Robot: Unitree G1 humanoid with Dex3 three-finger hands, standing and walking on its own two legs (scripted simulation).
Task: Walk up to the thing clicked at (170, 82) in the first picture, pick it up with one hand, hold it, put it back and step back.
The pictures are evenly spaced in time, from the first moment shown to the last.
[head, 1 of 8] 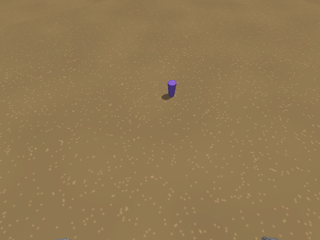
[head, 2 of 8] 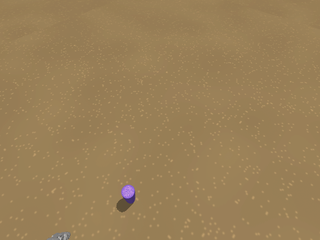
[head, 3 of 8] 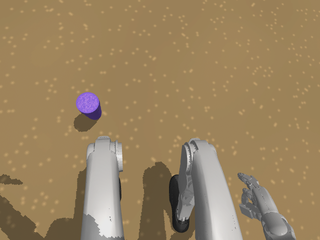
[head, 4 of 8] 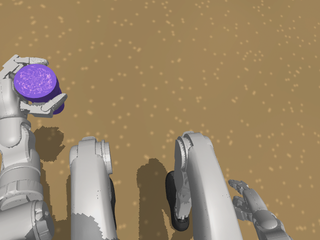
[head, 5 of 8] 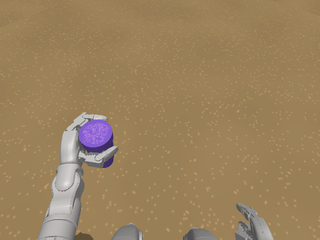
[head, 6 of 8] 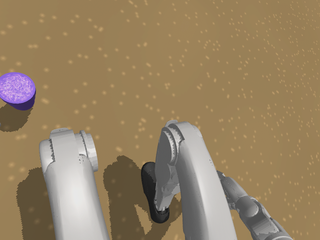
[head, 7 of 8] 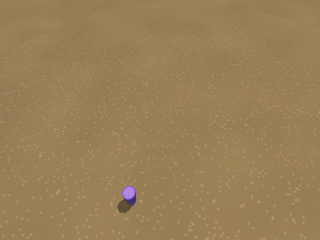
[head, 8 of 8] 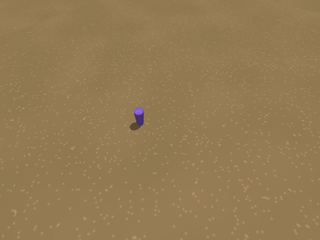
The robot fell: no
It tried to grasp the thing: yes
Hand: left
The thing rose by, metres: 0.68
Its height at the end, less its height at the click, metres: +0.00
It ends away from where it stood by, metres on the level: 0.02
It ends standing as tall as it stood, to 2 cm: yes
